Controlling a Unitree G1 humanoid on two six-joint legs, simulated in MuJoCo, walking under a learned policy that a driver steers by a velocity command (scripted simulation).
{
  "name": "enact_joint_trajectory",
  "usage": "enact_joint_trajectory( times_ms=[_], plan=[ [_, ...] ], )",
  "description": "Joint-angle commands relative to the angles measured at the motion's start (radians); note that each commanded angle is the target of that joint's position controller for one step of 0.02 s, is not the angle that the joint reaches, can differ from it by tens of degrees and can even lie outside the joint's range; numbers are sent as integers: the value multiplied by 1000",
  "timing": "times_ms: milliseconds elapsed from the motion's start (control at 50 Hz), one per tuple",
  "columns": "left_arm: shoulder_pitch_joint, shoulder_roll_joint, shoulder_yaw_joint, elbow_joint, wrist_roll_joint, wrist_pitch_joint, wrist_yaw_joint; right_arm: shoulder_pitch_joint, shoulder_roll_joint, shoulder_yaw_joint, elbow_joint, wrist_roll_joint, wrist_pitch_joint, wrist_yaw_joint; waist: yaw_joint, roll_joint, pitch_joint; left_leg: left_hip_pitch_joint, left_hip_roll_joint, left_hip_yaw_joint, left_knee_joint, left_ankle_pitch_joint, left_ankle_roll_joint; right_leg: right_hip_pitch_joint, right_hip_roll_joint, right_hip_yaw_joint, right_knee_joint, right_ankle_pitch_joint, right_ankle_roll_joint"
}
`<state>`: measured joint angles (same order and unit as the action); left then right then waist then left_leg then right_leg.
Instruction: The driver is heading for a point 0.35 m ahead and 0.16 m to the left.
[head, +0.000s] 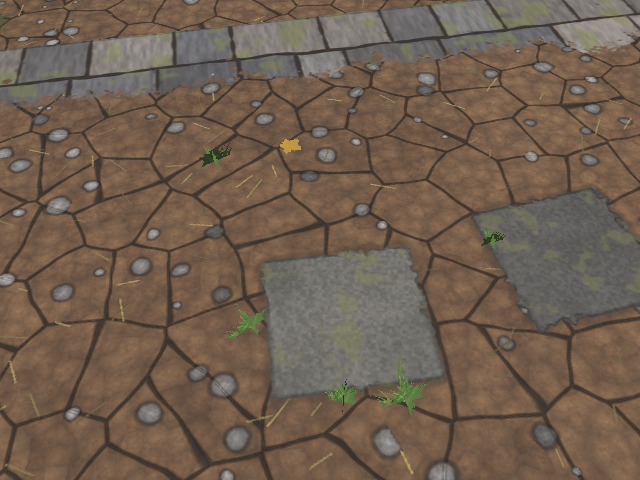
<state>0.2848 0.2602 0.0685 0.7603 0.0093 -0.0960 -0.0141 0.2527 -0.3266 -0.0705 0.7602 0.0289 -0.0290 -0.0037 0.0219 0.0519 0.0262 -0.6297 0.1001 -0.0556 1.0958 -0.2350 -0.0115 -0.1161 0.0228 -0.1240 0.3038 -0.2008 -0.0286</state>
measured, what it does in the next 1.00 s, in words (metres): walks ahead: left foot, then right foot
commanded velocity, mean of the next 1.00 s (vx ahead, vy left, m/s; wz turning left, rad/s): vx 0.23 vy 0.00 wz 0.25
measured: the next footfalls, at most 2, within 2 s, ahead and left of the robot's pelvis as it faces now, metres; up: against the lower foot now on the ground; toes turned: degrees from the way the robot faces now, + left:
left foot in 0.26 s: +0.31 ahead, +0.16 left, +0.00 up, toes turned +13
right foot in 0.72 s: +0.46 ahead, -0.04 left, +0.00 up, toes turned +14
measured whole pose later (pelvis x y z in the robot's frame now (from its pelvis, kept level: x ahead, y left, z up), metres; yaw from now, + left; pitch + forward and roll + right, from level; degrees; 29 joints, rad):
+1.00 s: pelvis +0.36 +0.06 -0.01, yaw +15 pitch +0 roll +0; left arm 0.10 0.24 0.03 0.88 0.00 -0.02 0.00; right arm 0.20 -0.25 -0.03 0.88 -0.01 0.02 -0.02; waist -0.01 0.01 0.03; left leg -0.13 -0.03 -0.02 0.49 -0.35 0.02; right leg -0.30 -0.01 0.00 0.52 -0.22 0.00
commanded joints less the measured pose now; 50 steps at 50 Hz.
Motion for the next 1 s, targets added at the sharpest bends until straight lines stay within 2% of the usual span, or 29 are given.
enact_joint_trajectory(
  times_ms=[20, 100, 140, 180, 220, 240, 260, 280, 300, 320, 340, 360, 380, 400, 440, 520, 580, 640, 680, 700, 720, 740, 760, 780, 800, 820, 860, 940, 1000],
  plan=[
    [-85, 126, 32, -53, 0, -25, 8, 2, -3, 4, -75, -7, -3, 11, -31, -113, 37, -64, 43, -44, -121, 141, -8, -11, -275, 113, -187, 246, -166],
    [-46, 176, 45, -22, -12, -13, 19, -137, 8, 17, -127, -8, -12, 42, 18, -81, 70, -19, 22, 28, -347, 271, 19, 28, -279, 13, -193, 265, -143],
    [-20, 196, 52, -4, -24, -1, 20, -188, -4, 15, -157, -6, -10, 53, 31, -76, 83, -33, 16, 45, -408, 249, 42, 99, -300, -11, -172, 286, -127],
    [-6, 217, 59, 9, -34, 14, 20, -213, -23, 8, -184, -8, -8, 61, 26, -82, 75, -20, -11, 80, -445, 179, 73, 169, -313, -38, -109, 414, -109],
    [-8, 250, 68, 10, -42, 31, 24, -155, -62, -14, -191, -11, 1, 62, -22, -118, 4, 109, -85, 144, -447, 73, 114, 207, -305, -71, 55, 745, -85],
    [-19, 255, 67, 7, -47, 41, 26, -37, -98, -37, -167, -8, 5, 58, -94, -116, -65, 269, -135, 172, -476, 64, 144, 179, -283, -96, 231, 846, -66],
    [-9, 226, 53, 5, -43, 42, 30, 123, -157, -71, -126, -10, 12, 42, -175, -83, -145, 536, -162, 138, -529, 138, 179, 38, -238, -109, 478, 776, -24],
    [82, 107, 13, -39, 5, 30, 25, 164, -280, -94, -124, -17, 14, 21, -108, 186, -247, 909, 105, -291, -536, 286, 314, -371, -108, -101, 878, 29, 48],
    [92, 104, -6, -42, 2, 2, 14, 134, -262, -75, -178, -24, 0, 26, -94, 182, -453, 1015, 289, -738, -705, 309, 459, -518, 27, 127, 1108, -453, 76],
    [-13, 199, 20, -43, -42, -6, 6, 103, -181, -48, -178, -34, -12, 37, -137, 34, -392, 947, 265, -585, -730, 427, 394, -567, -36, 212, 1133, -386, 63],
    [-45, 179, 12, -54, -51, -8, 9, 66, -149, -38, -161, -30, -20, 39, -104, 12, -260, 810, 226, -418, -712, 540, 353, -580, -77, 189, 1067, -320, 51],
    [-55, 167, 10, -41, -31, -3, 21, 8, -110, -28, -156, -20, -22, 38, -67, -47, -170, 673, 173, -297, -709, 596, 308, -559, -121, 177, 985, -267, 53],
    [-50, 174, 15, -34, -19, 9, 28, -33, -85, -19, -159, -25, -24, 34, -37, -21, -138, 563, 143, -230, -731, 635, 286, -491, -145, 179, 929, -230, 55],
    [-30, 172, 17, -24, -18, 26, 31, -58, -86, -17, -164, -36, -24, 32, -12, 0, -133, 479, 122, -193, -759, 673, 278, -415, -146, 178, 914, -200, 60],
    [16, 142, 11, -1, -12, 51, 38, -82, -93, -18, -152, -43, -34, 27, 18, -4, -140, 410, 106, -123, -791, 764, 288, -357, -132, 164, 856, -144, 83],
    [-44, 102, -2, -8, -1, 63, 45, -91, -80, -11, -111, -38, -28, 7, 9, 20, -136, 428, 65, -33, -798, 749, 256, -361, -126, 165, 621, 10, 106],
    [-114, 97, -7, -14, -7, 64, 37, -82, -80, -7, -82, -44, -13, -1, -25, 30, -128, 441, 59, -21, -801, 644, 237, -311, -115, 163, 449, 116, 107],
    [-147, 112, -2, -16, -7, 66, 31, -75, -71, 1, -45, -47, -4, 4, -40, 41, -104, 455, 85, -65, -782, 533, 239, -274, -101, 170, 350, 91, 95],
    [-141, 116, 2, -13, 0, 62, 26, -91, -59, 7, -27, -38, 1, 7, -23, 41, -90, 455, 87, -91, -733, 470, 223, -226, -85, 161, 255, 73, 67],
    [-117, 113, 2, -4, 8, 57, 24, -97, -45, 14, -19, -28, 2, 6, 0, 27, -89, 438, 62, -89, -697, 399, 190, -152, -77, 154, 146, 174, 46],
    [-112, 144, 7, -2, 17, 51, 27, -57, -20, 22, -8, -36, -4, 5, -11, -24, -100, 415, 13, -80, -660, 299, 137, -62, -125, 209, 96, 412, 24],
    [-129, 206, 18, -10, 18, 52, 35, 35, -17, 22, 4, -59, -11, 7, -79, -128, -133, 366, -63, -48, -619, 122, 91, 36, -206, 275, 148, 615, -22],
    [-154, 163, 9, 0, 12, 61, 36, 75, 2, 27, 24, -57, -8, 2, -100, -206, -159, 353, -100, -9, -633, -33, 55, 39, -227, 300, 159, 537, -88],
    [-184, 108, -2, -2, -1, 69, 30, 23, -9, 31, 22, -58, 2, -3, -75, -193, -137, 387, -98, 0, -664, -39, 37, -16, -199, 293, 146, 386, -87],
    [-194, 92, -6, -3, -3, 73, 24, -17, -33, 24, 23, -49, 16, -8, -51, -151, -109, 384, -96, 0, -663, -19, 40, -46, -163, 264, 140, 297, -62],
    [-192, 97, -7, 4, -1, 72, 19, -42, -39, 21, 23, -43, 29, -11, -40, -137, -90, 384, -93, -6, -661, 15, 48, -56, -141, 244, 148, 280, -43],
    [-179, 112, -4, 27, -2, 61, 14, -43, -42, 20, 27, -45, 46, -14, -37, -130, -91, 402, -81, -17, -667, 66, 50, -52, -127, 228, 157, 293, -30],
    [-180, 106, -7, 66, -5, 58, 19, -37, -38, 17, 62, -39, 44, -19, -27, -95, -109, 430, -71, -21, -662, 175, 44, -10, -118, 214, 186, 399, -36],
    [-199, 107, -6, 93, -8, 65, 24, -34, -32, 15, 91, -36, 44, -22, -26, -71, -103, 440, -71, -18, -669, 192, 37, 1, -111, 208, 187, 394, -42]
  ],
)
